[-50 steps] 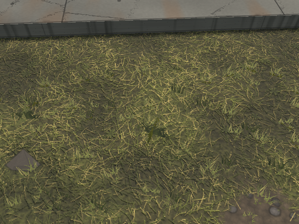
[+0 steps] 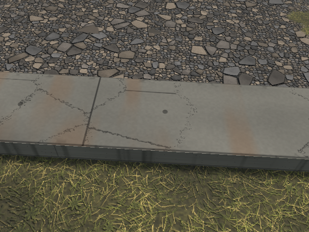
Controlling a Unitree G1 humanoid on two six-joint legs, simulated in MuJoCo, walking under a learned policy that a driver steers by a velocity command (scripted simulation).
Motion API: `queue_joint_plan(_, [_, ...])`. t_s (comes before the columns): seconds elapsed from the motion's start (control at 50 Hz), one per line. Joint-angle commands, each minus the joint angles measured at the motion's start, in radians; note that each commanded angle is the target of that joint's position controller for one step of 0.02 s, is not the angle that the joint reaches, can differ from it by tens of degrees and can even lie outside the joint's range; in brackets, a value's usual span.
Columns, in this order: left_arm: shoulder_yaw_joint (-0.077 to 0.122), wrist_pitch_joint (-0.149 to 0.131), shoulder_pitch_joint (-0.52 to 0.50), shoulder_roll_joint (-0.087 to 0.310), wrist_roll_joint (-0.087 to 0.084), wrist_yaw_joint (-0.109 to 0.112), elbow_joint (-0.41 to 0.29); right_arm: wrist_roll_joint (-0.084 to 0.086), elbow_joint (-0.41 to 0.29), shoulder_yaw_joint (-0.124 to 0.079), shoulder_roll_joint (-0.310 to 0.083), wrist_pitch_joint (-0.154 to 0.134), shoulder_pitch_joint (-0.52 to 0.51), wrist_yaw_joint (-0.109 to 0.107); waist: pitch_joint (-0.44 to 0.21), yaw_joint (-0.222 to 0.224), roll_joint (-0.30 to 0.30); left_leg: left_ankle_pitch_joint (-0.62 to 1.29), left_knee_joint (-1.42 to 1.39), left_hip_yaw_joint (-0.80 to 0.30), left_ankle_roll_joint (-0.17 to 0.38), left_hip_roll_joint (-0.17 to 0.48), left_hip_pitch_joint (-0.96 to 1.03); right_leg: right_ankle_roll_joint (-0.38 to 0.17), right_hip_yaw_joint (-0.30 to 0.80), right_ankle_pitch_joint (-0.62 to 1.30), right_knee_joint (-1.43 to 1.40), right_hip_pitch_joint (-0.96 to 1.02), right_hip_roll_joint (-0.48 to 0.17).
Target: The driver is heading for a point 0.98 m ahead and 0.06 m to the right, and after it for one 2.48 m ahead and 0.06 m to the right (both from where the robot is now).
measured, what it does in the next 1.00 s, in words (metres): walks ahead: right foot, then left foot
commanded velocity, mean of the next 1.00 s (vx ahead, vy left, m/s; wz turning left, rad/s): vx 1.00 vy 0.00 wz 0.08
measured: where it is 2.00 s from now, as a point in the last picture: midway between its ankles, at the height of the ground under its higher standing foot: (165, 30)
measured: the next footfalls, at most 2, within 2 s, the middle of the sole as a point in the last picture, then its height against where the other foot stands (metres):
right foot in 0.30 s outside the picture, level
left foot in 0.74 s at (172, 184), level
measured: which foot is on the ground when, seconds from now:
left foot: down 0.00-0.30, up 0.32-0.72, down 0.74-1.00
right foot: up 0.00-0.28, down 0.30-0.70, up 0.72-1.00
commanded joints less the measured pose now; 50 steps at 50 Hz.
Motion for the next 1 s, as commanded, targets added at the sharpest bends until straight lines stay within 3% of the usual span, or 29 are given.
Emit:
queue_joint_plan(0.02, [-0.008, 0.019, -0.119, -0.002, 0.021, -0.025, -0.126, 0.024, 0.032, -0.041, -0.094, -0.026, 0.174, 0.001, 0.072, -0.078, 0.154, 0.071, -0.319, -0.266, 0.116, 0.272, 0.28, 0.006, 0.035, 0.033, 0.035, -0.411, -0.121])
queue_joint_plan(0.16, [-0.042, 0.031, -0.38, -0.004, 0.021, -0.079, -0.266, 0.035, 0.098, -0.046, -0.116, -0.053, 0.134, 0.005, 0.148, -0.022, 0.085, 0.496, -0.447, 0.161, 0.053, 0.162, 0.172, -0.026, -0.128, 0.336, -0.362, -0.263, -0.086])
queue_joint_plan(0.2, [-0.044, 0.029, -0.391, 0.01, 0.02, -0.081, -0.259, 0.037, 0.111, -0.056, -0.169, -0.051, 0.19, 0.0, 0.122, -0.018, 0.083, 0.942, -0.366, 0.209, 0.037, 0.16, 0.221, -0.06, -0.219, 0.347, -0.461, -0.113, -0.002])
queue_joint_plan(0.24, [-0.031, 0.022, -0.249, 0.052, 0.026, -0.069, -0.214, 0.034, 0.111, -0.07, -0.24, -0.03, 0.213, -0.012, 0.024, 0.071, 0.136, 1.269, -0.144, 0.192, 0.038, 0.202, 0.275, -0.093, -0.21, 0.268, -0.493, 0.083, 0.069])
queue_joint_plan(0.28, [0.013, 0.016, 0.137, 0.13, 0.035, -0.035, -0.084, 0.023, 0.087, -0.073, -0.267, -0.003, 0.146, -0.017, -0.143, 0.25, 0.13, 1.191, 0.352, 0.17, 0.068, 0.205, 0.135, -0.152, -0.108, 0.214, -0.586, 0.528, 0.087])
queue_joint_plan(0.3, [0.036, 0.021, 0.123, 0.189, 0.032, -0.007, -0.055, 0.006, 0.097, -0.059, -0.183, 0.0, 0.191, -0.001, -0.124, 0.174, -0.022, 0.207, 0.742, 0.157, 0.059, 0.064, -0.101, -0.164, 0.041, 0.102, -0.594, 0.684, -0.018])
queue_joint_plan(0.32, [0.052, 0.026, 0.015, 0.309, 0.051, 0.007, -0.115, 0.044, 0.009, -0.024, -0.088, -0.004, 0.35, 0.006, -0.293, 0.007, -0.26, -0.277, 1.111, 0.033, 0.033, -0.02, -0.43, -0.305, 0.607, 0.128, -0.711, 0.916, -0.342])
queue_joint_plan(0.34, [0.055, 0.034, 0.046, 0.258, 0.031, 0.015, -0.14, 0.042, -0.008, -0.036, -0.183, -0.02, 0.203, 0.004, -0.343, 0.106, -0.058, -0.127, 1.117, -0.102, 0.049, -0.003, -0.493, -0.293, 0.707, -0.072, -0.888, 0.863, -0.328])
queue_joint_plan(0.36, [0.044, 0.023, -0.011, 0.224, 0.031, 0.027, -0.118, 0.057, -0.008, -0.032, -0.175, -0.023, 0.153, 0.005, -0.135, 0.06, 0.003, -0.052, 1.057, -0.087, 0.051, 0.036, -0.531, -0.26, 0.593, -0.077, -0.956, 0.675, -0.325])
queue_joint_plan(0.38, [0.029, 0.006, -0.051, 0.168, 0.034, 0.028, -0.105, 0.051, 0.016, -0.026, -0.16, -0.019, 0.151, 0.009, -0.023, 0.011, 0.1, -0.021, 0.962, -0.096, 0.053, 0.075, -0.469, -0.223, 0.491, -0.007, -0.982, 0.479, -0.302])
queue_joint_plan(0.44, [-0.004, -0.054, -0.098, 0.087, 0.026, 0.025, -0.072, 0.034, 0.075, -0.017, -0.102, 0.044, 0.224, 0.034, 0.073, -0.097, 0.104, -0.024, 0.801, -0.156, 0.04, 0.114, -0.277, -0.156, 0.224, 0.14, -1.071, 0.164, -0.237])
queue_joint_plan(0.5, [-0.009, -0.09, -0.07, 0.059, 0.017, 0.007, -0.038, 0.047, 0.045, -0.017, -0.072, 0.058, 0.082, 0.047, 0.157, -0.07, 0.046, 0.121, 0.626, -0.119, 0.051, 0.112, -0.37, -0.076, 0.004, 0.373, -1.146, 0.165, -0.161])
queue_joint_plan(0.54, [-0.018, -0.104, -0.087, 0.036, 0.009, 0.0, -0.039, 0.053, 0.021, -0.013, -0.053, 0.047, 0.004, 0.054, 0.156, -0.061, 0.027, 0.281, 0.454, -0.058, 0.07, 0.082, -0.355, -0.02, -0.144, 0.593, -1.144, 0.191, -0.093])
queue_joint_plan(0.6, [-0.024, -0.105, -0.022, 0.039, 0.02, 0.014, -0.021, 0.053, 0.022, -0.011, -0.045, 0.044, -0.02, 0.044, 0.098, -0.039, 0.005, 0.267, 0.514, 0.044, 0.129, 0.043, -0.467, 0.01, -0.208, 0.934, -1.099, 0.45, -0.121])
queue_joint_plan(0.62, [-0.031, -0.086, 0.074, 0.028, 0.03, 0.028, 0.003, 0.038, 0.032, -0.021, -0.068, 0.048, -0.022, 0.031, 0.047, -0.008, 0.053, 0.106, 0.636, 0.11, 0.164, -0.027, -0.532, 0.052, -0.2, 1.304, -0.978, 0.639, -0.12])
queue_joint_plan(0.66, [-0.035, -0.062, 0.061, 0.063, 0.048, 0.068, 0.008, 0.034, 0.01, 0.0, -0.027, 0.053, -0.027, 0.04, -0.015, -0.053, 0.001, 0.071, 0.442, 0.167, 0.199, -0.065, -0.397, 0.096, -0.232, 1.627, -0.814, 0.683, -0.173])
queue_joint_plan(0.68, [-0.03, -0.054, 0.023, 0.095, 0.055, 0.083, 0.004, 0.026, 0.003, -0.009, -0.05, 0.057, -0.011, 0.048, -0.045, -0.092, -0.012, 0.096, 0.281, 0.153, 0.193, -0.087, -0.248, 0.09, -0.214, 1.656, -0.714, 0.645, -0.205])
queue_joint_plan(0.72, [-0.006, -0.03, -0.106, 0.169, 0.041, 0.086, -0.046, 0.018, 0.101, -0.065, -0.153, 0.058, 0.322, 0.054, -0.121, -0.26, -0.042, 0.149, -0.041, 0.1, 0.227, -0.135, 0.169, 0.076, -0.197, 1.61, -0.231, 0.456, -0.192])
queue_joint_plan(0.74, [0.004, -0.027, -0.267, 0.17, 0.002, 0.063, -0.078, 0.032, 0.178, -0.09, -0.17, 0.043, 0.517, 0.04, -0.079, -0.393, 0.132, 0.429, -0.302, 0.011, 0.315, -0.055, 0.453, 0.082, -0.222, 0.74, 0.333, 0.125, -0.029])
queue_joint_plan(0.76, [-0.042, -0.068, -0.299, 0.003, 0.022, 0.058, -0.183, 0.019, 0.2, -0.117, -0.308, 0.051, 0.456, 0.034, -0.007, -0.229, 0.326, 0.975, 0.046, -0.259, 0.34, 0.104, 0.731, 0.116, -0.11, -0.142, 0.644, -0.478, 0.057])
queue_joint_plan(0.78, [-0.068, -0.085, -0.313, -0.035, 0.011, 0.05, -0.261, 0.009, 0.188, -0.119, -0.312, 0.05, 0.523, 0.02, -0.164, -0.238, 0.194, 0.88, 0.04, -0.45, 0.436, 0.203, 0.952, 0.115, 0.021, -0.183, 0.716, -0.724, 0.01])
queue_joint_plan(0.8, [-0.081, -0.096, -0.361, -0.039, 0.009, 0.046, -0.294, 0.002, 0.201, -0.111, -0.249, 0.057, 0.543, 0.005, -0.138, -0.231, 0.092, 0.538, -0.068, -0.563, 0.427, 0.23, 0.935, 0.1, 0.058, -0.203, 0.736, -0.858, -0.014])
queue_joint_plan(0.82, [-0.092, -0.098, -0.354, -0.045, 0.025, 0.036, -0.316, 0.004, 0.2, -0.095, -0.194, 0.062, 0.507, -0.01, -0.033, -0.161, 0.015, 0.32, -0.148, -0.587, 0.395, 0.239, 0.781, 0.071, 0.045, -0.211, 0.728, -0.925, -0.034])
queue_joint_plan(0.86, [-0.125, -0.06, -0.475, -0.111, 0.061, 0.018, -0.411, 0.016, 0.186, -0.069, -0.143, 0.035, 0.392, -0.022, 0.158, -0.079, 0.05, 0.137, -0.292, -0.527, 0.359, 0.185, 0.376, 0.043, 0.001, -0.417, 0.825, -1.01, -0.045])
queue_joint_plan(0.9, [-0.158, -0.036, -0.592, -0.139, 0.047, 0.024, -0.524, 0.023, 0.171, -0.048, -0.128, -0.001, 0.261, -0.004, 0.304, -0.004, 0.051, -0.035, -0.483, -0.426, 0.276, 0.128, -0.07, 0.038, -0.03, -0.453, 0.564, -0.884, -0.111])
queue_joint_plan(0.92, [-0.16, -0.031, -0.548, -0.104, 0.036, 0.022, -0.536, 0.033, 0.14, -0.053, -0.154, -0.005, 0.168, -0.011, 0.305, 0.035, 0.041, 0.051, -0.609, -0.364, 0.287, 0.08, -0.329, 0.066, -0.096, -0.347, 0.315, -0.576, -0.114])
queue_joint_plan(0.96, [-0.133, -0.032, -0.268, -0.073, 0.033, 0.026, -0.447, 0.074, 0.076, -0.088, -0.235, -0.033, 0.055, 0.005, 0.071, 0.128, -0.017, 0.663, -0.539, -0.25, 0.287, -0.002, -0.575, 0.07, -0.123, 0.064, 0.027, 0.229, -0.052])
queue_joint_plan(0.98, [-0.086, -0.024, -0.069, 0.0, 0.034, 0.038, -0.359, 0.091, 0.103, -0.123, -0.34, -0.045, 0.132, 0.021, -0.141, 0.175, 0.012, 1.096, -0.304, -0.233, 0.278, 0.005, -0.372, 0.065, -0.128, -0.001, -0.009, 0.441, 0.028])
queue_joint_plan(1.0, [-0.051, -0.018, 0.131, 0.045, 0.027, 0.048, -0.321, 0.096, 0.103, -0.147, -0.398, -0.056, 0.117, 0.034, -0.281, 0.291, 0.1, 1.32, -0.026, -0.247, 0.242, 0.03, -0.203, 0.062, -0.098, -0.004, -0.134, 0.543, 0.037])
Keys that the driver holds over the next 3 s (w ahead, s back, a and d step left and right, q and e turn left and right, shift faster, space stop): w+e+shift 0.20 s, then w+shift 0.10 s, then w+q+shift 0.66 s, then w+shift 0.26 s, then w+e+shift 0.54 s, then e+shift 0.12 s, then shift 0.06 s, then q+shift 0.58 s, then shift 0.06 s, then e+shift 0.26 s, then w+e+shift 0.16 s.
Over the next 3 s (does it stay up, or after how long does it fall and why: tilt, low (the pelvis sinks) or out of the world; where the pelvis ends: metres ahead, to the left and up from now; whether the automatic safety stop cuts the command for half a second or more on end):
stays up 2.15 -0.07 0.11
